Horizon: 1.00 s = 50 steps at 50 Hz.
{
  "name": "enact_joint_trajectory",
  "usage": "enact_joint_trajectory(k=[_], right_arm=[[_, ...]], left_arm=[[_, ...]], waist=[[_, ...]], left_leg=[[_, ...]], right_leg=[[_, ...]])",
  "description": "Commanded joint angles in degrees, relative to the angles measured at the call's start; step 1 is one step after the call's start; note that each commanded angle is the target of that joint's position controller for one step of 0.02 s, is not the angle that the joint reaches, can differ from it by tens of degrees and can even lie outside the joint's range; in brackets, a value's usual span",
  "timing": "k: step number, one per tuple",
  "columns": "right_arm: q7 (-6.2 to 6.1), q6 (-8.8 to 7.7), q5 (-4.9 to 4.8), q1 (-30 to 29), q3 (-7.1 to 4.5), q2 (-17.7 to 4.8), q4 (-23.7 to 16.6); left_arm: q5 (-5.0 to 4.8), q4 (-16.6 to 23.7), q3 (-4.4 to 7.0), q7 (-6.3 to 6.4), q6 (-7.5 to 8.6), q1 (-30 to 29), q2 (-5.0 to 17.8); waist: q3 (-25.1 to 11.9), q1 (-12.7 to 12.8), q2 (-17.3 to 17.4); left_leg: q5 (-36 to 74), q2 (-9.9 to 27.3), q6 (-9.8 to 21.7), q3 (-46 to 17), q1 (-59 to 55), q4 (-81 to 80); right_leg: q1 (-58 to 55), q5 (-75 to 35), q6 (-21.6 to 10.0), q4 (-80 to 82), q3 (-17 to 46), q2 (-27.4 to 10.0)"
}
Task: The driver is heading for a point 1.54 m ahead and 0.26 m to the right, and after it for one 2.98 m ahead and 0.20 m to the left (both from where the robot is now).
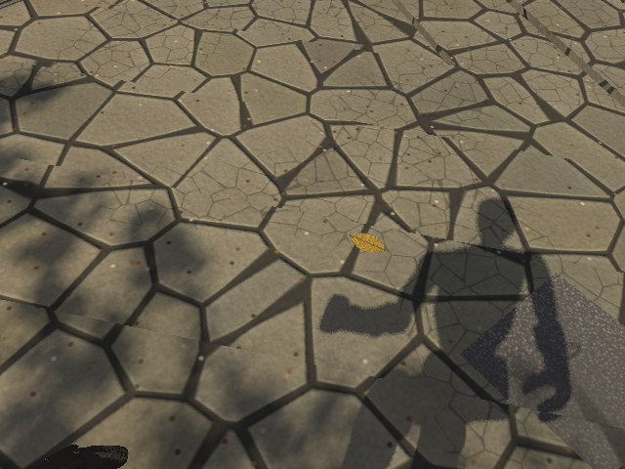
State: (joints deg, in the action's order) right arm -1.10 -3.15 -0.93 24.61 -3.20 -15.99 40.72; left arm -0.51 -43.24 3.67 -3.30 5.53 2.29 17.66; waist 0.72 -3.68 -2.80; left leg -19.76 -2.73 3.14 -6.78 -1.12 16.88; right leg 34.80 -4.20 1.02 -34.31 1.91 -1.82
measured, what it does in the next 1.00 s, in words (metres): goes down: right foot, then left foot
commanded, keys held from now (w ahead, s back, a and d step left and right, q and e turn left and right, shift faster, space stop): w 1.00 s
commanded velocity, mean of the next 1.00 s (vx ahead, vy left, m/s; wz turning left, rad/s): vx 0.49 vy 0.00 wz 0.06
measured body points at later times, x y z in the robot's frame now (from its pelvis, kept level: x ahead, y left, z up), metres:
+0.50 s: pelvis +0.31 -0.04 +0.00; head +0.34 -0.03 +0.44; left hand +0.27 +0.24 -0.13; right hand +0.57 -0.25 -0.07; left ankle +0.49 +0.12 -0.71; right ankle +0.22 -0.15 -0.74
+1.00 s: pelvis +0.60 +0.01 -0.04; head +0.63 +0.00 +0.41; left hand +0.80 +0.26 -0.13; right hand +0.63 -0.28 -0.16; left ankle +0.55 +0.11 -0.78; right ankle +0.77 -0.15 -0.74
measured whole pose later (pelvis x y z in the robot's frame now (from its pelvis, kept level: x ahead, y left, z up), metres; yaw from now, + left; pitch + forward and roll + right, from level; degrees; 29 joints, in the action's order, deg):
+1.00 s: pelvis +0.60 +0.01 -0.04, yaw +1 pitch +2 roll +3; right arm 0.5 -5.1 -1.1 20.7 -3.6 -16.6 48.4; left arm -0.3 -43.2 2.3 -1.2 4.3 5.0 16.5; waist 0.7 -4.9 -2.5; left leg -14.0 -4.6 2.7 1.0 6.4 18.2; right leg 35.2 -5.8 0.0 -34.8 4.2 -5.6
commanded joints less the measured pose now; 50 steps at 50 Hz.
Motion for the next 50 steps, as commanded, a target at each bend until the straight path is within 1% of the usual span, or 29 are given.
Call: enact_joint_trajectory(k=[1,5,6,7,8,9,10,11,12,14,16,17,20,22,24,27,29,31,32,33,34,35,36,38,40,43,45,47,50], right_arm=[[-0.61,-0.40,-0.47,2.34,-3.06,-9.95,-0.74],[-0.46,0.51,-0.35,1.38,-3.48,-10.78,-0.16],[-0.20,0.70,-0.34,0.34,-3.39,-11.02,-0.21],[0.44,0.97,-0.83,3.29,-2.59,-7.77,-0.89],[0.27,0.57,-0.63,2.72,-1.82,-7.22,-0.68],[0.41,-0.09,-0.82,1.30,-1.13,-5.50,-1.86],[0.45,-0.58,-1.33,-4.78,-1.21,-7.40,-3.68],[0.37,-1.26,-1.18,-9.77,-1.20,-7.64,-5.21],[0.33,-1.80,-0.72,-11.91,-1.25,-7.20,-5.66],[0.37,-2.00,-0.17,-11.85,-1.32,-5.63,-5.25],[0.40,-1.87,0.12,-11.31,-0.74,-3.17,-5.46],[0.53,-1.95,0.38,-12.55,-0.24,-2.14,-6.23],[1.39,-3.71,1.14,-16.50,-0.50,-3.51,-6.14],[2.31,-5.01,1.49,-21.99,0.23,-1.67,-6.80],[3.30,-5.70,1.27,-25.57,0.41,-1.04,-7.54],[3.73,-5.43,0.82,-26.63,-0.08,-3.21,-8.02],[3.55,-5.34,0.93,-24.20,-0.64,-4.57,-7.48],[2.90,-5.30,1.47,-12.65,-2.06,-7.03,-4.38],[2.52,-5.04,3.05,-2.93,-2.89,-11.05,-3.25],[2.66,-4.13,2.59,0.82,-2.37,-11.09,-2.41],[2.83,-2.95,0.59,3.22,-2.96,-10.18,-1.31],[2.61,-2.24,0.10,-0.78,-2.71,-9.15,-1.78],[2.51,-1.98,0.27,-5.98,-2.01,-8.15,-2.15],[2.99,-2.26,1.26,-10.72,-1.41,-6.99,-2.14],[3.09,-2.88,1.24,-12.46,-1.28,-6.34,-1.42],[2.14,-3.14,0.89,-11.07,-2.10,-8.55,0.56],[1.79,-3.16,0.75,-10.11,-2.34,-9.22,1.55],[1.50,-3.14,-0.14,-7.67,-2.22,-8.81,3.20],[1.09,-2.45,-0.68,-4.22,-2.38,-9.35,5.26]], left_arm=[[-0.16,6.43,0.74,-0.84,1.86,-9.47,4.84],[-0.37,5.36,1.77,-0.62,1.94,-3.96,6.56],[-0.22,4.01,2.64,-0.06,1.93,2.10,7.92],[0.70,2.70,3.70,-0.11,2.66,8.65,10.23],[0.63,0.34,4.04,-0.14,2.10,20.01,9.88],[0.01,-1.48,2.94,-0.50,2.00,23.15,7.61],[-0.76,-1.07,2.53,-0.48,1.49,20.18,7.01],[-0.61,-0.68,2.56,-0.08,1.11,16.53,7.17],[0.20,-0.19,2.30,0.31,1.00,13.42,6.70],[1.11,0.07,1.54,0.79,1.33,11.66,4.80],[0.21,-0.71,1.26,1.21,1.69,12.41,4.73],[-0.21,-1.33,1.54,1.45,1.86,12.92,5.97],[-0.55,-2.37,1.55,2.56,2.27,15.00,5.86],[-1.45,-3.04,1.00,3.20,1.54,16.07,4.51],[-1.38,-4.42,1.22,3.44,1.20,19.96,5.76],[-1.67,-5.37,1.84,3.59,0.55,22.10,6.87],[-1.41,-5.89,2.31,3.57,-0.34,23.54,7.57],[-0.48,-5.21,2.23,2.97,-0.84,21.86,7.80],[0.72,-2.98,0.81,2.75,-0.40,21.47,4.03],[0.63,-4.45,-1.09,2.59,0.14,29.36,-1.11],[-1.32,-4.63,-0.53,2.53,0.49,29.46,3.38],[-2.21,-2.99,0.37,3.01,0.52,23.71,6.29],[-1.66,-1.38,0.65,3.47,0.22,19.39,7.14],[-0.04,-0.83,0.75,3.63,-1.06,18.23,5.70],[0.03,-0.99,0.24,3.56,-2.00,18.22,2.92],[0.89,0.94,-0.65,3.33,-1.75,11.66,1.06],[0.81,1.06,-0.77,2.82,-1.21,9.00,1.20],[0.26,1.96,-0.54,2.35,-0.65,5.26,2.17],[-0.04,4.10,-0.95,1.40,-0.40,-0.86,1.86]], waist=[[5.37,-1.18,8.60],[2.52,1.27,9.58],[-1.43,4.82,8.99],[-10.19,5.83,2.87],[-18.77,11.43,-4.13],[-21.11,11.32,-13.25],[-13.24,11.50,-7.85],[-6.41,10.36,-3.13],[-2.13,8.33,0.08],[-0.68,6.11,0.23],[0.13,4.86,-0.83],[1.22,4.58,-1.99],[1.91,5.64,0.51],[3.91,7.70,0.83],[4.23,9.16,-0.23],[5.19,8.44,-0.12],[4.14,6.80,1.70],[-3.49,0.42,3.95],[-13.39,-2.95,10.88],[-20.77,-0.79,20.20],[-24.23,-2.87,14.71],[-18.27,-2.13,9.52],[-11.76,-0.45,5.86],[-6.36,3.63,5.27],[-4.10,5.33,6.97],[-2.64,4.07,5.78],[-2.82,3.26,4.71],[-1.24,1.81,4.98],[1.23,-0.49,4.76]], left_leg=[[17.93,15.38,7.61,-8.32,-1.66,-1.47],[37.51,14.47,5.82,-7.27,-2.02,6.87],[45.54,12.48,5.02,-5.83,-1.16,14.76],[42.74,7.15,0.48,-2.42,13.80,29.31],[19.96,2.14,-2.38,0.29,26.99,49.27],[-11.36,-1.02,-1.69,-3.19,34.78,58.72],[-11.74,1.18,-0.87,-3.27,37.24,59.51],[-8.19,3.03,-0.40,-1.68,38.85,56.79],[-4.97,5.21,-0.13,-0.29,38.24,53.46],[-1.08,6.97,-0.03,0.70,35.84,49.14],[0.44,8.41,-0.40,1.12,35.68,43.86],[0.63,9.26,-1.01,1.69,37.09,40.57],[16.67,9.76,-1.31,2.43,39.62,31.43],[32.22,6.47,-1.12,5.84,31.34,16.63],[40.81,4.17,-0.99,6.24,25.06,10.64],[38.10,4.96,0.41,3.48,26.19,6.60],[32.63,4.94,1.43,3.24,25.38,5.79],[33.56,4.06,3.81,5.14,9.86,5.69],[48.77,14.70,9.78,-3.94,-11.41,14.15],[59.48,24.63,16.16,-17.26,-26.66,17.77],[36.78,25.03,17.45,-23.08,-26.50,12.61],[24.00,22.95,15.65,-22.25,-19.27,7.38],[23.48,22.18,14.95,-21.03,-9.23,3.85],[24.37,20.01,14.49,-18.12,5.82,-0.31],[21.29,17.59,13.46,-13.21,12.81,-4.34],[24.03,15.15,12.47,-6.33,15.10,-6.84],[25.07,13.72,11.23,-2.67,14.90,-6.70],[21.95,12.68,9.95,-0.95,13.15,-5.57],[15.40,13.41,8.73,-1.22,11.07,-2.85]], right_leg=[[5.66,-1.48,-1.94,4.44,1.40,-1.07],[-6.16,5.99,-4.58,6.61,-2.12,1.86],[-14.76,5.25,-5.82,7.82,-4.28,3.78],[-36.10,3.70,-9.88,6.04,3.33,-1.48],[-51.93,17.45,-14.12,8.92,19.01,-9.82],[-56.68,21.65,-14.91,12.82,30.25,-14.93],[-49.15,23.15,-13.75,16.11,29.20,-14.63],[-42.11,20.25,-13.10,17.66,26.56,-14.02],[-35.48,14.38,-13.07,19.32,23.98,-13.09],[-29.96,6.04,-13.65,22.30,20.95,-11.14],[-27.54,0.68,-15.01,24.86,19.67,-11.67],[-27.00,-2.29,-16.15,25.63,19.04,-13.12],[-28.92,-7.61,-15.16,27.23,12.44,-10.40],[-22.92,-2.17,-12.28,27.99,5.30,-4.54],[-21.63,3.67,-11.80,28.64,6.10,-5.22],[-28.18,5.44,-10.26,24.19,7.17,-7.94],[-32.52,-0.87,-9.22,17.75,7.39,-8.87],[-30.02,-13.32,-7.42,0.68,4.85,-5.18],[-14.80,-0.18,-4.88,-20.43,1.86,-0.15],[0.85,40.77,-2.27,-39.64,3.70,4.95],[6.45,39.20,-2.12,-43.53,8.81,3.35],[9.57,33.73,-1.90,-42.06,5.52,-0.05],[9.34,28.32,-1.00,-39.57,3.50,-1.97],[2.95,25.74,0.20,-34.45,3.74,-4.87],[-0.71,24.39,0.27,-27.46,3.24,-5.91],[-1.87,14.49,-0.13,-15.77,2.00,-5.90],[-4.21,4.59,-0.54,-9.92,1.56,-4.83],[-3.78,-3.77,-0.81,-3.68,2.31,-4.23],[-3.78,-6.64,-1.37,4.20,2.11,-3.17]])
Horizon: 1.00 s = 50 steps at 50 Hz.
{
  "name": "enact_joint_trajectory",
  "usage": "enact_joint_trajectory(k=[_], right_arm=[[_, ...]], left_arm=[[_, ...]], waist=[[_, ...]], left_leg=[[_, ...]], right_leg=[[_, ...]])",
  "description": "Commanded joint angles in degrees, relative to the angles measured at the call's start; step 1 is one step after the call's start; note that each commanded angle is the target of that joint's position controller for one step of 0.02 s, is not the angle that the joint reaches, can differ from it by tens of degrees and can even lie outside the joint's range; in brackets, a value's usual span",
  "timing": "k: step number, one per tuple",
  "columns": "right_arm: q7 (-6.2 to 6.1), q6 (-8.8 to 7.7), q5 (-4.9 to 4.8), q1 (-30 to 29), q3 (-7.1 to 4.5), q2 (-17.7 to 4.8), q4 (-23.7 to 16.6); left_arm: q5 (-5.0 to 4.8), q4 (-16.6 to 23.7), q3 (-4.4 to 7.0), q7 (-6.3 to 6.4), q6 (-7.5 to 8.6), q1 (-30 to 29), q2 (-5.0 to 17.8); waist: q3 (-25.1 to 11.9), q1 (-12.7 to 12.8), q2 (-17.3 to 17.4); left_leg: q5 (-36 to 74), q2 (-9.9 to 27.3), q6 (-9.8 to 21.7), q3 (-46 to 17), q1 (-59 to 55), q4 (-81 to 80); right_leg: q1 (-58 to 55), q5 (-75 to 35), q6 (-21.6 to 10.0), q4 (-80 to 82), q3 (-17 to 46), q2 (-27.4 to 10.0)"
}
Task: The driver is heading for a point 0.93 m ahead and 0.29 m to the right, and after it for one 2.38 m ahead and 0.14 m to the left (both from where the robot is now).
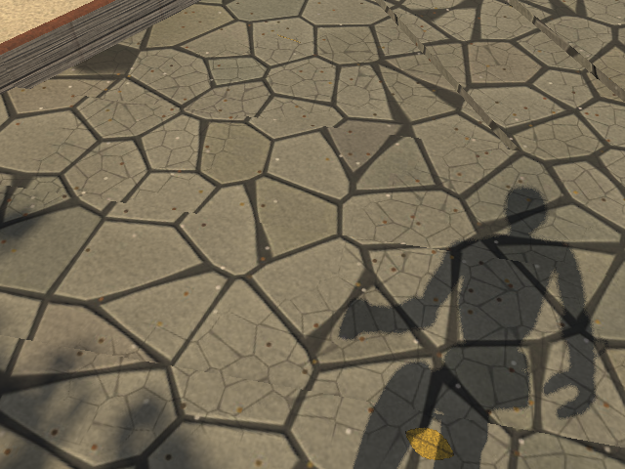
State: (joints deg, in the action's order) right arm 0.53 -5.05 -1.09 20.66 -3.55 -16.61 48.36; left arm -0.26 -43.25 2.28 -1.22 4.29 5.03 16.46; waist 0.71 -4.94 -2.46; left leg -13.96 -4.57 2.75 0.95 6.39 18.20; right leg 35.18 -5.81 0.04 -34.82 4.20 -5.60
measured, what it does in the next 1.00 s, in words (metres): goes down: right foot 0.03 m lower, then left foot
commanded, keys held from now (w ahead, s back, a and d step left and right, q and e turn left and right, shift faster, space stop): w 0.54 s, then w+e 0.46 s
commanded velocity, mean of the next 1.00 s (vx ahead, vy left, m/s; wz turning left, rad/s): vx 0.50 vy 0.00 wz -0.15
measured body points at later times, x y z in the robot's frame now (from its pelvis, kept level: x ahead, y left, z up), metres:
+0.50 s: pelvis +0.27 -0.07 -0.03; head +0.29 -0.08 +0.42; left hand +0.27 +0.20 -0.16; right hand +0.45 -0.32 -0.13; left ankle +0.45 +0.09 -0.72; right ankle +0.19 -0.16 -0.78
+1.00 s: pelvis +0.53 -0.05 -0.03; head +0.55 -0.05 +0.42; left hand +0.72 +0.20 -0.14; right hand +0.53 -0.33 -0.16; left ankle +0.50 +0.06 -0.78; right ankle +0.65 -0.24 -0.72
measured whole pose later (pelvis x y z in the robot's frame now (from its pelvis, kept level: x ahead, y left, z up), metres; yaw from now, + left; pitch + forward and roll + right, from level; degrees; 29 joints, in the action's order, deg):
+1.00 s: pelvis +0.53 -0.05 -0.03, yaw -12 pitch +1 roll +3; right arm 0.2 -5.9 0.6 16.1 -4.6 -15.3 50.7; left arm -1.2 -45.0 5.1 -0.4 1.3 11.7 17.2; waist 1.2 -2.6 -2.4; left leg -12.1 -1.6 1.6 11.3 2.8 14.4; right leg 39.1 -2.6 -0.6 -47.3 4.9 -7.0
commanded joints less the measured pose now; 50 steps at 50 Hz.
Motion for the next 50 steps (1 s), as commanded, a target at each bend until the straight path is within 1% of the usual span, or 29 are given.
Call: enact_joint_trajectory(k=[1,5,6,7,8,9,10,11,12,13,14,15,17,20,23,28,31,32,33,34,35,36,37,38,39,41,43,46,50], right_arm=[[-0.67,-0.27,-0.50,0.56,-2.14,-9.08,-1.77],[-0.94,1.09,-0.08,2.35,-2.69,-10.48,-0.56],[-0.88,1.53,-0.12,1.96,-2.66,-10.62,-0.42],[-0.65,1.66,0.15,2.57,-2.10,-9.35,-0.27],[-0.50,1.36,1.06,2.55,-0.89,-6.41,-1.26],[-0.15,0.11,2.69,8.85,0.53,-1.13,-1.07],[-0.05,-1.54,-0.26,9.90,0.54,-3.48,-2.34],[-0.50,-2.05,-1.76,2.25,-0.48,-7.48,-3.27],[-0.87,-1.92,-1.36,-3.28,-0.67,-8.55,-4.89],[-1.28,-1.35,-0.21,-5.07,-0.62,-7.64,-4.84],[-1.38,-0.75,0.65,-4.55,-0.70,-6.92,-5.26],[-1.26,-0.13,0.86,-3.77,-0.59,-5.69,-5.14],[-1.14,0.41,0.93,-3.64,-0.22,-3.48,-5.35],[-0.89,0.20,1.38,-9.28,0.03,-2.73,-7.38],[0.01,-0.29,0.80,-16.26,1.09,-0.19,-9.11],[1.65,-0.88,0.21,-24.77,0.91,-1.45,-12.69],[2.02,-1.49,0.44,-21.75,-0.14,-4.00,-12.69],[1.71,-1.61,0.58,-15.51,-1.13,-5.80,-11.04],[1.09,-1.66,1.30,-5.61,-2.37,-9.01,-8.81],[0.54,-1.27,2.16,1.91,-3.81,-13.82,-7.79],[0.53,-0.64,1.02,4.17,-3.09,-10.61,-6.85],[0.23,-0.27,0.71,1.46,-1.98,-7.33,-6.84],[-0.01,-0.16,0.75,-2.47,-1.57,-6.06,-7.16],[0.19,-0.34,0.97,-6.01,-1.10,-4.43,-6.81],[0.35,-0.77,1.32,-8.84,-0.68,-2.67,-6.77],[0.86,-1.54,1.61,-11.88,-1.02,-2.49,-6.06],[0.77,-2.20,1.73,-12.61,-1.70,-4.14,-5.04],[-0.06,-2.33,1.90,-11.14,-2.48,-5.91,-3.25],[-1.04,-1.66,1.24,-9.58,-2.68,-6.73,-1.70]], left_arm=[[-0.49,4.76,0.49,-1.02,0.80,-4.98,3.36],[-0.90,5.35,0.75,-1.55,0.69,-5.19,4.97],[-0.88,4.53,1.12,-1.47,0.87,-2.36,5.42],[-0.54,2.60,2.17,-1.17,1.06,3.84,7.38],[0.18,0.84,3.30,-0.76,1.12,13.40,10.74],[0.09,0.54,3.45,-0.41,0.24,16.91,13.99],[-1.17,-1.48,4.01,-0.88,-0.48,23.20,14.62],[-1.34,-1.46,3.38,-0.86,-0.59,21.71,11.64],[-0.82,-0.42,2.71,-0.75,-0.52,17.19,9.80],[0.20,0.59,2.06,-0.84,-0.42,13.37,8.29],[0.77,1.01,1.82,-0.85,-0.15,10.57,7.45],[0.87,0.79,1.50,-0.82,0.11,9.58,6.07],[0.46,-0.34,1.73,-0.53,0.84,10.27,6.27],[0.13,-1.83,2.07,0.63,0.93,12.21,7.01],[-0.29,-3.54,2.11,1.43,0.54,15.34,7.55],[-0.91,-6.80,2.39,1.64,-0.60,21.01,8.09],[-0.83,-7.32,2.88,1.97,-1.46,20.74,9.13],[-0.76,-6.90,2.76,1.98,-1.59,19.61,9.10],[-0.09,-5.65,2.08,1.96,-1.41,18.21,7.74],[-0.13,-4.38,0.33,1.67,-0.42,23.72,1.89],[-0.42,-5.18,0.08,1.38,0.41,25.34,2.12],[-2.04,-4.02,2.15,1.31,0.66,20.37,8.41],[-2.35,-2.66,2.48,1.52,0.51,16.28,8.70],[-1.75,-2.17,2.54,1.74,0.09,14.31,7.55],[-1.34,-2.54,2.91,1.99,-0.80,14.92,6.50],[-1.49,-3.07,2.59,2.07,-2.69,17.42,3.05],[-1.14,-1.67,2.89,2.22,-3.68,15.68,2.85],[-0.55,-0.69,3.11,1.49,-3.30,13.12,2.64],[-0.93,1.44,2.84,-0.02,-2.15,5.57,1.95]], waist=[[1.64,0.45,4.44],[1.82,0.80,5.49],[0.60,2.67,4.93],[-3.66,5.44,3.06],[-11.26,9.54,-0.82],[-16.53,6.74,-14.25],[-21.55,9.73,-17.27],[-13.79,11.28,-7.14],[-7.84,10.61,-3.36],[-4.74,8.74,0.14],[-3.55,6.40,-1.11],[-3.04,4.95,-2.44],[-3.04,3.85,-2.55],[-0.78,4.72,-0.77],[0.65,7.31,-1.55],[3.64,9.54,-0.72],[0.97,6.42,-2.23],[-2.96,2.96,-2.35],[-10.70,-1.45,-1.11],[-20.61,-1.87,9.15],[-27.17,-2.14,16.65],[-17.85,-2.52,12.05],[-10.67,-1.04,9.47],[-5.40,0.84,7.27],[-3.00,3.09,8.06],[-0.77,5.73,8.58],[0.60,6.51,7.40],[-0.08,6.12,5.54],[2.53,3.65,4.48]], left_leg=[[8.04,16.03,8.84,-9.67,2.60,-2.42],[10.07,18.14,7.41,-12.39,-1.04,5.04],[13.63,17.08,6.41,-11.55,-0.87,9.22],[18.24,14.03,5.06,-9.25,0.98,17.90],[10.97,10.62,2.74,-5.80,9.96,32.95],[-23.13,4.29,-1.19,-1.69,27.43,53.09],[-23.55,1.89,-2.31,-6.24,40.40,61.17],[-19.19,5.29,-2.50,-6.54,46.21,63.49],[-13.55,7.41,-2.47,-4.51,46.69,62.04],[-9.96,9.21,-2.68,-3.82,44.05,60.12],[-6.69,10.71,-2.88,-4.59,40.28,55.85],[-5.71,11.64,-2.93,-4.81,37.23,53.16],[-2.26,12.21,-3.03,-4.71,36.28,50.04],[9.71,11.73,-3.95,-3.68,35.46,34.25],[20.19,8.76,-3.75,-1.03,28.66,19.45],[18.24,7.16,-1.45,-1.93,30.49,10.90],[11.44,5.26,0.55,-1.28,23.31,8.82],[12.04,4.34,2.04,-0.14,13.33,7.63],[15.34,8.77,4.93,-3.92,-3.80,11.35],[10.21,23.03,12.77,-23.97,-28.87,11.09],[2.76,29.16,15.62,-39.07,-33.41,4.70],[-2.01,27.11,12.69,-33.42,-25.89,1.95],[-1.15,25.25,10.70,-26.12,-17.05,-0.07],[1.27,23.12,9.88,-20.83,-8.38,-3.08],[3.18,21.26,8.89,-16.29,-2.36,-5.64],[5.22,20.26,8.84,-10.92,5.30,-9.81],[8.72,20.42,9.32,-6.62,6.79,-11.95],[14.79,19.59,9.08,-0.10,3.55,-11.84],[14.85,17.32,6.30,7.81,1.68,-9.84]], right_leg=[[-3.99,-3.63,-0.68,5.89,0.13,0.71],[-6.05,7.92,-2.53,8.04,-0.88,1.53],[-10.70,9.03,-3.51,10.11,-2.43,2.46],[-20.54,8.62,-5.07,10.45,-4.00,3.51],[-36.18,3.51,-8.07,6.30,1.89,-2.97],[-51.72,-8.05,-13.00,1.14,16.96,-13.68],[-58.76,11.01,-20.17,11.11,37.03,-19.24],[-54.73,16.58,-18.21,14.45,34.07,-17.06],[-47.45,12.73,-15.85,15.41,27.09,-14.68],[-40.07,7.07,-14.96,16.31,22.20,-12.44],[-34.25,1.72,-14.88,17.29,19.15,-11.07],[-30.81,-1.30,-14.33,18.65,16.23,-9.48],[-28.73,-6.76,-14.13,20.53,12.34,-8.53],[-27.13,-10.43,-12.49,23.13,5.26,-5.46],[-25.52,-6.26,-10.52,25.01,1.08,-3.01],[-35.09,-3.52,-10.51,23.03,3.82,-7.30],[-38.33,-13.22,-9.39,16.61,5.49,-7.87],[-36.55,-19.48,-8.34,10.51,4.45,-5.88],[-28.36,-15.15,-6.75,-1.20,2.93,-2.98],[-5.76,5.34,-2.59,-22.83,-1.41,5.19],[2.70,39.23,-1.68,-34.58,2.38,8.10],[7.38,37.02,-1.96,-38.43,4.33,4.93],[7.84,32.06,-1.91,-37.72,2.43,2.33],[6.21,28.62,-1.70,-34.65,1.66,0.56],[2.93,26.03,-1.63,-32.00,2.08,-1.26],[-2.01,23.74,-1.06,-29.76,2.00,-2.45],[-0.46,19.36,-0.50,-26.51,2.53,-2.86],[1.15,7.61,-0.30,-20.03,2.60,-2.94],[-0.11,-4.35,-0.71,-5.96,-0.38,-1.87]])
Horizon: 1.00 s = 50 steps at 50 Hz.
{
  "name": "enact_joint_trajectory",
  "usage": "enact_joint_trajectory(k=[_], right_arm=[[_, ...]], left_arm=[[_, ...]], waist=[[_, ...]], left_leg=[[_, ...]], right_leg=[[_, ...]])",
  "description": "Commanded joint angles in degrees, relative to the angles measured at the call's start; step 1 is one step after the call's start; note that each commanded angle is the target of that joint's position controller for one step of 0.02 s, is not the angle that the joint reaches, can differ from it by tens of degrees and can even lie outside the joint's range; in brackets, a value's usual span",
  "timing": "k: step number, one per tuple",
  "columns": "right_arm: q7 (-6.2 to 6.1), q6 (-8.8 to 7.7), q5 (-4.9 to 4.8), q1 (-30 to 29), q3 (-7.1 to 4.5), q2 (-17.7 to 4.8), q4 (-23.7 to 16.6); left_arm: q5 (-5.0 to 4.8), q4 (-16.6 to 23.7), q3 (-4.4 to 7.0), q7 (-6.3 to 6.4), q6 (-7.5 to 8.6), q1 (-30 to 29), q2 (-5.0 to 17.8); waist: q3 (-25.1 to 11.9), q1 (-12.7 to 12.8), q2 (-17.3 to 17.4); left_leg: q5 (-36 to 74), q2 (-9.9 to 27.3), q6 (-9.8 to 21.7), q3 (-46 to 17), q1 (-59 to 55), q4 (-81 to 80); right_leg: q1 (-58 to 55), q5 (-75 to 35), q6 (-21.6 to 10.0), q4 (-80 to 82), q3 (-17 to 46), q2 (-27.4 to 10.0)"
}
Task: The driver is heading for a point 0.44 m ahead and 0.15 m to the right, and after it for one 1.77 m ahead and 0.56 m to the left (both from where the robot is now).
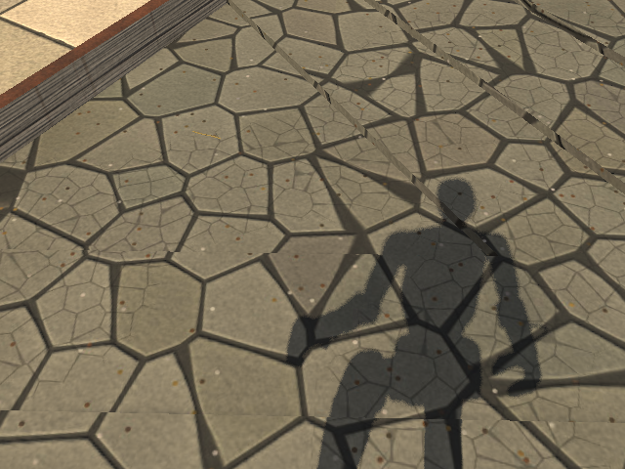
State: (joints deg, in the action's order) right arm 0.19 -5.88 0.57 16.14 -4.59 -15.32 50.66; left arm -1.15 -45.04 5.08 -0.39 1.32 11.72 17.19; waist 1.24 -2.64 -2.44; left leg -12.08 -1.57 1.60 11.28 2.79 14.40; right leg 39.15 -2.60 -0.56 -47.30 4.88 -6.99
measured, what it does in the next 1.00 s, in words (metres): goes down: right foot 0.03 m lower, then left foot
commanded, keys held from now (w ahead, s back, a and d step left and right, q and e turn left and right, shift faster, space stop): w+e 0.36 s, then w+q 0.64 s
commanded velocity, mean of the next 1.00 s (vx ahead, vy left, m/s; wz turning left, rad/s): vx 0.50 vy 0.00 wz -0.08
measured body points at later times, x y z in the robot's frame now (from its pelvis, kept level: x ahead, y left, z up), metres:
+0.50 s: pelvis +0.28 -0.11 -0.03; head +0.31 -0.13 +0.41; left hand +0.41 +0.14 -0.15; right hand +0.38 -0.41 -0.14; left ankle +0.46 +0.03 -0.71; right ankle +0.22 -0.16 -0.78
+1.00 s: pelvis +0.58 -0.14 -0.04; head +0.62 -0.14 +0.41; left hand +0.80 +0.10 -0.11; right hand +0.63 -0.43 -0.16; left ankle +0.59 -0.06 -0.78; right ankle +0.71 -0.32 -0.74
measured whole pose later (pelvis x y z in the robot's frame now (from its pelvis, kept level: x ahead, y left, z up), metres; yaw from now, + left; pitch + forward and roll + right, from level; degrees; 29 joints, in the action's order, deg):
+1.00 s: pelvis +0.58 -0.14 -0.04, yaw +0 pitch +1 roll +1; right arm 0.2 -3.5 -1.1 17.7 -4.1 -15.4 46.7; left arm 1.0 -38.9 2.9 -0.5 6.5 4.2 16.0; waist 3.3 -3.9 -1.1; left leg -9.8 -7.6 5.4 -7.1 12.3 22.4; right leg 32.2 5.2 0.8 -40.5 6.3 -3.9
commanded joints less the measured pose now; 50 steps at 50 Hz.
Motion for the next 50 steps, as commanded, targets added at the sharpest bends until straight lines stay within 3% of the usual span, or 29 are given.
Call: enact_joint_trajectory(k=[1,5,7,9,10,11,12,13,14,15,16,18,20,22,25,28,31,34,36,37,38,39,40,41,42,43,45,47,50], right_arm=[[-0.86,-0.53,-0.60,-3.49,-1.93,-8.68,-3.41],[-1.05,0.94,-1.92,-0.42,-2.98,-10.74,-1.65],[-1.10,1.87,-2.53,-0.06,-3.58,-11.97,-1.35],[-1.04,2.67,-2.97,-0.94,-4.00,-13.34,-1.57],[-0.80,3.10,-3.12,-2.13,-3.69,-12.99,-1.82],[-0.64,3.02,-2.14,-1.63,-2.82,-11.00,-2.22],[-0.03,2.15,1.91,1.49,-0.15,-2.06,-3.35],[0.52,-0.18,-0.11,2.27,0.52,-3.60,-7.05],[0.35,-1.80,-3.28,-6.15,-0.42,-8.50,-8.19],[0.06,-2.54,-3.57,-9.34,-0.29,-8.83,-9.21],[-0.72,-2.25,-1.65,-10.22,-0.25,-8.49,-7.89],[-0.44,-1.44,-0.63,-6.55,-1.04,-10.07,-7.37],[0.14,-0.57,-0.40,-5.10,-0.87,-8.16,-6.01],[0.39,-0.04,-0.16,-8.47,0.05,-5.74,-6.74],[1.35,-0.22,-0.76,-13.67,1.10,-3.90,-7.96],[2.31,-0.45,-1.64,-16.01,1.07,-4.61,-8.40],[3.29,-0.89,-2.15,-18.66,0.85,-5.38,-9.68],[4.35,-1.25,-1.80,-16.58,0.52,-6.02,-10.11],[3.87,-0.74,-1.57,-6.61,-1.06,-9.31,-7.84],[3.73,-0.79,-1.39,1.63,-2.61,-12.56,-6.42],[3.28,-0.12,-1.37,11.53,-3.94,-14.29,-5.32],[3.16,-0.14,-2.12,10.58,-2.24,-11.61,-4.01],[2.87,0.35,-2.23,6.61,-1.95,-10.50,-5.59],[2.75,0.45,-2.09,1.68,-1.67,-9.39,-6.97],[2.43,0.41,-1.94,-1.56,-1.19,-7.79,-7.75],[2.10,0.59,-1.65,-3.59,-0.90,-7.39,-8.63],[1.13,1.13,-1.39,-5.37,-1.11,-8.28,-9.46],[0.15,1.23,-1.09,-4.31,-2.05,-10.77,-9.51],[-1.40,1.82,-2.33,-1.08,-2.36,-10.50,-8.25]], left_arm=[[0.11,4.24,-0.25,-1.24,0.84,-3.85,0.72],[-0.07,7.62,-0.40,-2.37,0.08,-9.05,1.56],[0.22,8.75,-0.17,-2.76,-0.24,-9.79,2.37],[0.47,8.20,1.21,-2.73,-0.48,-4.51,4.75],[0.23,5.98,2.67,-2.24,-0.58,3.39,6.91],[-0.11,3.05,4.50,-1.15,-1.06,12.92,10.51],[-1.21,1.85,4.76,-0.36,-1.21,14.74,15.45],[-0.52,4.54,4.42,-1.45,0.30,15.60,16.61],[-0.34,4.14,3.54,-2.06,0.97,16.76,12.04],[-0.60,3.75,2.97,-1.78,1.56,13.82,10.26],[-0.28,5.02,1.87,-1.62,1.82,8.33,7.41],[0.92,7.23,1.36,-0.91,2.28,2.80,6.75],[0.88,6.43,0.87,0.02,2.52,2.71,5.62],[0.76,5.15,0.97,0.97,2.57,4.41,6.56],[0.89,3.91,0.79,1.61,2.70,5.99,6.74],[1.50,1.79,0.78,1.63,3.20,8.18,6.87],[1.36,-0.24,0.73,1.73,3.27,9.25,5.85],[1.96,-0.29,1.20,2.27,2.60,8.42,7.36],[2.30,0.41,1.27,2.55,1.74,6.79,8.30],[1.80,1.48,0.89,2.50,1.60,8.34,7.31],[0.75,1.79,0.11,2.36,2.37,6.68,5.86],[0.98,3.54,-0.98,1.09,4.16,7.21,3.73],[-1.03,5.82,-0.52,0.41,5.31,2.57,6.28],[-1.07,7.68,-0.63,0.00,6.08,-2.70,6.42],[0.40,7.99,-0.31,0.13,6.28,-4.05,6.47],[1.37,7.67,-0.06,0.25,6.16,-3.16,5.87],[1.49,7.59,-0.41,0.23,5.52,-1.87,4.14],[2.24,8.49,-1.18,0.09,5.38,-3.90,2.54],[2.42,9.55,-1.50,-0.33,5.92,-9.36,2.18]], waist=[[2.70,-0.02,4.36],[5.43,-1.37,4.21],[5.94,-0.95,4.24],[1.59,2.63,4.67],[-3.01,7.14,3.55],[-8.38,11.27,0.29],[-10.92,6.16,-15.71],[-23.23,6.25,-16.08],[-19.43,10.10,-4.94],[-12.28,9.24,-3.15],[-7.49,6.82,3.42],[-5.64,2.47,0.38],[-4.56,1.43,1.32],[-2.14,2.65,0.47],[-0.78,5.13,-0.54],[0.35,6.29,-0.57],[3.91,6.74,0.56],[1.06,4.88,-1.05],[-5.10,0.05,-2.33],[-10.91,-3.20,0.94],[-18.98,-9.70,11.42],[-22.19,-6.32,15.08],[-17.16,-5.28,11.18],[-7.79,-3.50,5.11],[-4.52,-1.13,0.70],[-2.09,0.90,0.41],[-0.33,3.06,3.27],[-1.13,2.31,5.45],[-1.03,-0.48,5.92]], left_leg=[[11.80,14.98,7.30,-2.00,4.56,-5.70],[9.18,18.73,6.20,-1.99,-3.60,-2.14],[14.20,20.02,5.38,-1.60,-6.48,1.48],[31.02,19.35,3.96,0.03,-7.67,12.16],[36.50,17.19,2.31,2.14,-5.67,23.16],[28.32,14.83,-0.35,3.02,5.87,39.50],[-21.73,7.94,-2.59,1.12,25.63,59.22],[-28.43,-0.06,-4.71,-11.15,40.35,70.58],[-23.26,2.52,-3.38,-14.67,47.21,69.76],[-17.66,4.41,-2.13,-14.28,49.58,66.10],[-13.47,6.80,-1.65,-14.33,45.81,62.31],[-7.59,9.07,-2.64,-16.52,37.02,54.24],[-2.79,9.54,-3.61,-14.87,34.10,46.98],[4.28,8.92,-4.55,-12.85,33.94,38.35],[18.36,7.05,-3.03,-10.94,30.34,24.58],[27.32,5.44,-0.97,-10.91,28.03,21.45],[25.34,4.68,1.56,-13.25,33.81,16.07],[16.08,0.87,3.76,-10.35,31.23,15.61],[9.20,-2.84,6.16,-7.37,21.12,17.15],[12.95,0.82,11.09,-12.60,1.49,17.94],[7.10,11.72,20.23,-34.70,-18.40,12.07],[3.74,16.60,20.97,-49.22,-24.93,5.97],[-6.05,16.23,18.30,-48.87,-21.20,4.93],[-4.94,14.73,16.54,-45.30,-11.01,2.55],[-1.42,13.45,15.21,-41.79,-4.08,1.26],[1.10,11.34,14.51,-39.03,2.40,-0.34],[3.44,9.44,14.34,-35.53,11.18,-2.36],[9.03,8.01,14.34,-31.61,16.01,-2.36],[2.55,3.46,10.77,-27.37,20.12,-0.40]], right_leg=[[-4.67,-8.11,-0.13,8.72,-2.27,-0.14],[-1.67,-1.21,-1.71,14.96,-2.45,-0.12],[-1.95,5.65,-3.18,15.96,-4.45,0.99],[-10.82,11.65,-5.44,16.09,-8.02,4.57],[-21.45,9.90,-7.13,18.45,-10.35,7.70],[-38.61,7.30,-9.52,17.32,-6.72,7.22],[-52.60,-8.80,-12.74,11.66,9.34,-3.33],[-65.09,9.60,-25.74,23.59,38.60,-12.14],[-65.39,12.38,-23.03,29.19,36.96,-11.75],[-59.56,10.60,-20.62,29.52,30.62,-9.94],[-50.82,5.16,-17.28,29.70,24.19,-7.11],[-39.11,-7.20,-17.78,30.62,20.09,-6.10],[-34.98,-13.17,-15.82,31.82,12.95,-4.16],[-32.17,-18.50,-14.37,33.25,7.50,-2.19],[-30.90,-16.31,-10.62,35.02,1.46,0.52],[-32.55,-11.43,-9.14,36.62,-0.18,-1.36],[-40.14,-9.44,-7.98,34.36,-2.36,-2.76],[-46.30,-28.97,-7.17,27.25,-3.18,-4.75],[-47.91,-46.20,-5.90,13.09,-4.46,-3.62],[-33.42,-44.85,-1.65,-2.76,-5.50,-1.49],[-13.77,-24.16,4.59,-30.02,-7.50,7.90],[-2.97,29.93,2.98,-34.53,0.35,12.52],[0.34,31.21,0.75,-33.82,4.69,8.78],[2.60,28.79,-0.59,-27.60,3.63,6.83],[0.55,26.65,-1.37,-20.39,2.58,4.56],[-3.25,25.44,-1.26,-15.58,1.27,3.75],[-8.92,24.84,-0.07,-6.30,-0.54,3.35],[-13.09,15.52,1.25,0.23,-2.64,4.15],[-18.88,-6.16,2.59,15.63,-2.58,7.32]])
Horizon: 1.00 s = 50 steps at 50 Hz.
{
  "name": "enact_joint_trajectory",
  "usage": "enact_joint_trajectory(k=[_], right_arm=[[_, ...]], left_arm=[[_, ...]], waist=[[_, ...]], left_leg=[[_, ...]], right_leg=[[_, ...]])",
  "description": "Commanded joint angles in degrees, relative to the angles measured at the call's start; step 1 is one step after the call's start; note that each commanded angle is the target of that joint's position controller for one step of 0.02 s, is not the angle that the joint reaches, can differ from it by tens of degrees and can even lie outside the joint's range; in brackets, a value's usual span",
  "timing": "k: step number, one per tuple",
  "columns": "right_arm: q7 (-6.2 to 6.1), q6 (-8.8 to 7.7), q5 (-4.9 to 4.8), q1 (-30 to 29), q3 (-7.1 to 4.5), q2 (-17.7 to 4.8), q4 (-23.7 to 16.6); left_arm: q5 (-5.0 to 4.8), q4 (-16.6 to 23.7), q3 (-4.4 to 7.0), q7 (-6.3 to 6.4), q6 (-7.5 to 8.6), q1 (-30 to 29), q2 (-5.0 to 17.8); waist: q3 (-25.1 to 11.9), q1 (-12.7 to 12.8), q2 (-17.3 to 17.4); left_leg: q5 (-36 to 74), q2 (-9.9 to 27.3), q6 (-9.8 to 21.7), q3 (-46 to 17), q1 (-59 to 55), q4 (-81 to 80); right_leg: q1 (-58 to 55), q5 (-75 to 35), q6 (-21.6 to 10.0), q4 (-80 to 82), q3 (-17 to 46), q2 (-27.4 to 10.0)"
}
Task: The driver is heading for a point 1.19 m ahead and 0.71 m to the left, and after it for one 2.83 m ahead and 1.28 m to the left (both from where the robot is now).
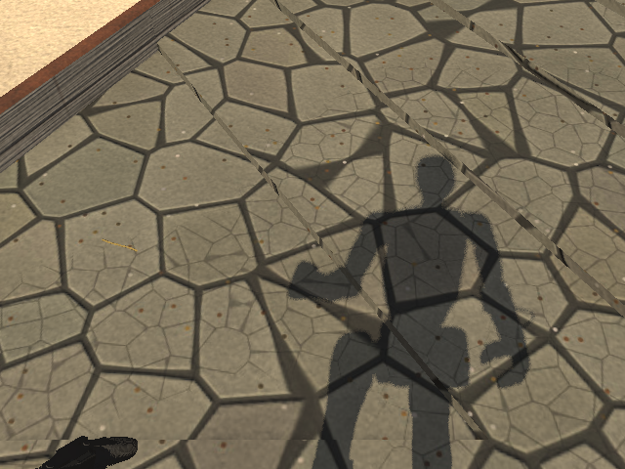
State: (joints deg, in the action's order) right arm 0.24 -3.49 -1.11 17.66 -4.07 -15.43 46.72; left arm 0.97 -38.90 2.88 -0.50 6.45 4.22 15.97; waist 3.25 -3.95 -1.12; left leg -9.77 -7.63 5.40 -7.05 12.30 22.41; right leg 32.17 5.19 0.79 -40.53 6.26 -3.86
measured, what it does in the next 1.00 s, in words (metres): goes down, turning left: right foot 0.03 m lower, then left foot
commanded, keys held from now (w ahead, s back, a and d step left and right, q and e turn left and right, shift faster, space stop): w+q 1.00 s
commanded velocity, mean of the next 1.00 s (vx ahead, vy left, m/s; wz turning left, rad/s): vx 0.50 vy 0.00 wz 0.58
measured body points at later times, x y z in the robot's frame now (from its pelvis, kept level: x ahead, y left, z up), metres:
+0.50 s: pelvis +0.27 -0.05 -0.03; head +0.30 -0.05 +0.41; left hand +0.21 +0.22 -0.16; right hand +0.51 -0.26 -0.13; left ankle +0.36 +0.15 -0.71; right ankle +0.23 -0.17 -0.78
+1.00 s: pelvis +0.51 +0.09 -0.04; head +0.53 +0.12 +0.41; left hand +0.53 +0.42 -0.12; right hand +0.74 -0.11 -0.14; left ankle +0.44 +0.14 -0.78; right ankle +0.76 +0.03 -0.73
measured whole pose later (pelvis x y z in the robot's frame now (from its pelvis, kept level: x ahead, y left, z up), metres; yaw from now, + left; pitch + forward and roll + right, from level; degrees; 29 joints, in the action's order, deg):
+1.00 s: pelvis +0.51 +0.09 -0.04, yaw +36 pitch +2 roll +0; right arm -0.5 -2.2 -1.1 18.9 -3.9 -16.5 39.9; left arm 0.7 -41.4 3.1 -1.1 5.7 3.5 18.0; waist 2.0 -3.4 -2.0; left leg -13.8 -7.0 4.9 -6.8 10.6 23.0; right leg 36.6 -3.3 3.3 -37.0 7.0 -4.7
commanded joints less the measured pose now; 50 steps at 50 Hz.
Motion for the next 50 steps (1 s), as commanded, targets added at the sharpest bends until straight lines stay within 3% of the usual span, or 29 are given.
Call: enact_joint_trajectory(k=[1,5,7,8,9,10,11,12,13,14,16,19,21,25,28,29,31,33,34,35,36,37,38,39,40,43,45,48,50], right_arm=[[-1.68,-0.23,-0.67,-1.28,-2.90,-10.16,-3.85],[-2.51,0.22,-0.75,1.53,-2.79,-8.20,-3.37],[-2.50,0.52,-0.33,1.42,-2.81,-7.53,-3.73],[-2.27,0.54,-0.15,2.04,-2.27,-5.61,-3.77],[-1.64,0.40,-0.11,1.56,-1.08,-2.05,-4.12],[-1.22,0.29,0.58,8.10,-0.36,0.06,-3.85],[-0.78,-0.36,-1.65,14.05,-0.50,-3.28,-6.18],[-1.23,-0.19,-2.87,7.93,-1.25,-6.92,-6.00],[-1.52,0.23,-2.02,0.19,-2.07,-9.64,-7.13],[-1.67,0.82,-1.33,-0.98,-2.27,-9.18,-7.54],[-1.22,1.48,-0.40,-0.73,-2.39,-7.61,-7.76],[-0.73,1.73,0.10,-2.74,-1.74,-4.69,-9.16],[-0.33,1.54,-0.19,-4.46,-1.28,-3.46,-10.16],[1.36,0.83,-0.11,-11.77,-0.27,-1.76,-12.82],[2.44,0.80,-0.29,-16.10,-0.01,-1.70,-15.15],[2.78,0.85,-0.35,-17.05,-0.12,-2.20,-15.92],[3.32,1.02,-0.20,-15.04,-0.94,-4.04,-16.37],[3.13,1.48,-0.08,-7.44,-2.66,-7.40,-15.08],[2.37,1.58,-0.26,1.95,-4.32,-10.43,-12.63],[1.09,2.13,-0.50,7.75,-5.76,-16.46,-11.37],[1.29,1.27,-1.05,5.53,-5.11,-17.62,-13.38],[1.57,0.89,-0.47,6.58,-3.72,-12.86,-13.26],[1.57,0.47,-0.28,3.65,-3.10,-11.25,-13.03],[1.71,0.23,-0.18,-0.17,-2.54,-9.98,-13.38],[1.51,0.14,0.26,-3.24,-2.11,-8.58,-13.93],[0.79,-0.22,0.98,-5.52,-2.03,-9.11,-14.23],[-0.20,-0.34,0.37,-3.47,-2.53,-10.68,-12.59],[-1.35,0.51,-0.08,-1.46,-2.65,-10.83,-11.02],[-1.53,0.60,-0.26,0.52,-2.74,-10.87,-9.96]], left_arm=[[-0.18,3.89,0.63,-0.47,0.87,-3.16,3.22],[-1.36,4.89,0.99,-1.20,0.93,-4.82,4.73],[-1.35,3.41,1.41,-1.15,1.35,-1.03,4.93],[-1.09,1.76,1.86,-1.00,1.57,3.10,5.16],[-0.45,-0.52,2.38,-0.98,1.81,11.85,5.91],[-0.17,-0.73,2.85,-1.00,1.50,17.08,8.37],[-1.30,-2.73,4.43,-1.31,0.39,18.58,14.33],[-1.26,-2.13,4.28,-1.08,-0.02,16.18,11.11],[-0.78,-1.33,3.00,-0.80,-0.19,12.94,7.73],[0.04,-1.07,2.20,-0.72,-0.11,9.75,6.67],[-0.10,-2.20,1.69,-0.34,0.37,6.53,4.61],[-0.48,-4.35,2.26,0.26,0.66,9.07,5.21],[-0.55,-5.51,2.65,0.59,0.37,10.53,6.04],[-1.10,-7.02,2.92,1.19,-0.52,12.14,7.61],[-1.71,-8.72,3.20,1.28,-1.21,14.82,8.82],[-1.93,-9.09,3.33,1.26,-1.55,15.26,9.24],[-2.18,-8.77,3.75,1.56,-2.08,13.62,10.86],[-2.36,-8.31,4.23,2.04,-2.82,13.00,12.59],[-2.54,-7.83,3.91,2.25,-2.84,12.00,12.22],[-0.13,-6.27,2.35,1.84,-2.06,15.68,7.94],[0.08,-3.62,0.58,0.55,-0.02,17.45,4.52],[-2.30,-2.48,2.06,-0.35,1.69,10.27,10.21],[-3.37,-0.86,1.88,-0.56,2.19,6.87,10.11],[-2.32,-1.50,1.79,-0.18,1.96,6.97,9.21],[-0.88,-1.90,2.19,0.12,1.36,7.61,9.58],[-0.35,-2.34,2.15,0.14,-0.30,9.12,8.11],[-0.08,-0.83,1.74,0.29,-0.49,4.73,6.91],[-0.01,0.63,0.60,-0.44,-0.17,-1.73,4.65],[-0.54,1.54,0.59,-1.29,0.07,-4.19,5.08]], waist=[[-3.38,0.21,4.84],[-3.58,0.54,5.79],[-3.97,2.57,5.55],[-5.19,4.14,4.54],[-9.68,8.39,-0.03],[-14.31,6.93,-8.67],[-16.66,3.71,-18.59],[-11.35,6.34,-11.54],[-4.43,7.88,-4.60],[-1.97,6.19,-4.22],[0.24,3.61,-5.79],[-1.95,4.62,-4.53],[-2.77,5.21,-3.00],[-1.39,7.85,-2.25],[-0.01,8.90,-2.21],[0.43,8.74,-2.28],[-1.57,6.03,-3.81],[-6.53,1.03,-4.82],[-10.86,-4.19,-2.30],[-16.39,-3.43,9.82],[-25.12,0.19,17.14],[-22.08,-3.59,9.48],[-14.57,-2.10,6.73],[-9.47,1.10,0.86],[-7.76,3.11,1.18],[-6.02,5.62,2.62],[-4.34,4.60,2.99],[-3.64,2.02,4.03],[-3.68,0.81,4.35]], left_leg=[[-2.55,9.58,6.25,-9.90,10.69,-7.04],[-11.04,11.97,4.41,-16.10,5.03,2.30],[-11.51,11.81,2.91,-16.66,3.27,8.51],[-13.38,9.41,1.57,-15.09,4.63,14.70],[-21.72,5.58,-0.35,-10.15,12.99,31.23],[-31.70,2.61,-2.18,-6.44,24.46,48.72],[-25.45,4.82,-3.37,-3.75,35.44,55.74],[-18.14,8.23,-4.14,-3.02,40.25,58.74],[-13.07,9.20,-3.96,-2.21,40.25,57.42],[-9.39,10.80,-4.61,-2.62,37.75,56.25],[-5.30,13.22,-5.28,-3.70,32.26,48.25],[-1.18,13.72,-6.12,-1.29,31.96,41.64],[2.37,13.50,-6.03,-0.57,32.58,34.82],[12.57,12.45,-4.96,4.56,28.61,20.02],[11.38,11.42,-3.76,7.22,27.22,15.42],[9.35,10.97,-2.94,7.94,27.04,14.17],[4.61,8.99,-0.50,9.79,22.40,14.04],[-0.33,4.81,2.49,12.80,9.95,13.01],[3.88,3.81,5.02,11.36,-4.90,8.15],[8.13,16.26,10.43,-6.83,-24.94,9.82],[-5.14,26.51,21.07,-37.77,-37.48,-0.10],[-7.28,25.05,17.66,-34.44,-34.93,-4.05],[-3.10,23.17,15.30,-26.89,-27.07,-4.52],[3.69,20.92,13.41,-21.08,-17.50,-5.00],[9.14,19.49,12.68,-17.37,-10.96,-5.76],[15.35,16.50,12.78,-12.36,-0.29,-8.47],[15.08,14.96,11.87,-9.60,2.03,-8.77],[7.42,11.22,8.51,-6.44,6.44,-6.97],[1.27,11.58,7.53,-8.56,7.75,-5.00]], right_leg=[[-13.45,-16.80,1.58,10.67,-3.40,4.79],[-12.64,-13.87,0.46,13.72,1.41,2.74],[-16.09,-10.74,-1.15,16.69,1.45,1.51],[-21.65,-9.70,-1.94,17.75,0.81,0.73],[-34.45,-8.45,-3.47,14.43,4.04,-4.10],[-45.76,-15.02,-6.10,9.15,13.85,-12.72],[-48.59,6.42,-14.22,16.67,34.11,-22.62],[-43.73,26.95,-14.62,23.13,36.22,-20.78],[-36.15,27.88,-12.51,26.08,29.68,-17.58],[-30.09,21.55,-12.51,26.87,25.81,-16.20],[-22.99,9.65,-10.57,28.43,13.94,-11.08],[-26.10,-5.94,-10.50,29.69,4.76,-9.94],[-28.97,-13.07,-10.51,29.78,0.47,-10.00],[-30.21,-13.85,-8.97,31.00,-7.70,-8.59],[-33.30,-15.99,-8.56,29.91,-10.65,-9.92],[-34.69,-18.25,-8.26,28.84,-11.37,-10.61],[-36.92,-34.17,-7.23,23.30,-13.66,-11.58],[-35.85,-49.90,-5.99,9.94,-15.75,-11.03],[-28.50,-45.23,-4.13,-2.93,-16.94,-8.87],[-9.22,-7.36,-1.74,-22.93,-16.93,-3.99],[9.40,29.49,-0.20,-38.31,-6.74,6.60],[15.28,25.70,-1.59,-39.08,-0.28,3.19],[15.70,20.74,-2.34,-34.97,-0.98,1.15],[12.24,17.62,-1.73,-29.47,-1.20,-1.00],[7.99,15.74,-0.88,-24.75,-1.13,-2.52],[1.26,10.82,1.47,-17.43,-2.34,-2.35],[2.23,2.55,2.99,-9.75,-1.97,-1.64],[-3.70,-11.80,3.15,4.56,-2.64,1.45],[-6.84,-17.21,2.50,8.45,-1.97,2.72]])
Velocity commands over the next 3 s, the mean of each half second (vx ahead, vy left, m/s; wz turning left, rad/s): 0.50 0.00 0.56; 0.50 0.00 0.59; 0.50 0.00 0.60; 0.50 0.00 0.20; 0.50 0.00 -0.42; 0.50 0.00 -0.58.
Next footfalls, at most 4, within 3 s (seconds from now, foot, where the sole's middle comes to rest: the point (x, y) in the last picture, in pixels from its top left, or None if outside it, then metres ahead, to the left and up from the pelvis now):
0.18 right None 0.27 -0.16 -0.81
0.68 left None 0.47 0.15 -0.81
1.18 right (252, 335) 0.82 0.12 -0.85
1.68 left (97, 344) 0.82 0.50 -0.85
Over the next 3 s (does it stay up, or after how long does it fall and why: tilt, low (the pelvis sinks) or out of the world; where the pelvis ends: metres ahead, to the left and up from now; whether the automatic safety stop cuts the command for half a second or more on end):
stays up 1.26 0.83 -0.07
